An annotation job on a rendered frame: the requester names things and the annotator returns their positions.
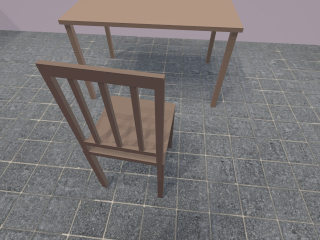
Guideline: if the chair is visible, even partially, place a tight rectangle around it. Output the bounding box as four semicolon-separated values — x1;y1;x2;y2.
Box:
35;60;176;198

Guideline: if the table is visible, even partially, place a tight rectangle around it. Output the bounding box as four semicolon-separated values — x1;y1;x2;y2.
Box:
58;0;244;108

